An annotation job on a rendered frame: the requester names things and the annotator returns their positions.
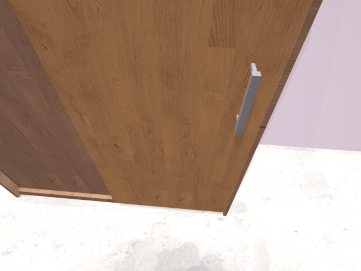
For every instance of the handle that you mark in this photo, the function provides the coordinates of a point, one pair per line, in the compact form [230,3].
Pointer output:
[250,92]

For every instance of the wardrobe door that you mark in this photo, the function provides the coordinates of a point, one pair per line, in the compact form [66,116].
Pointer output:
[153,87]
[40,147]

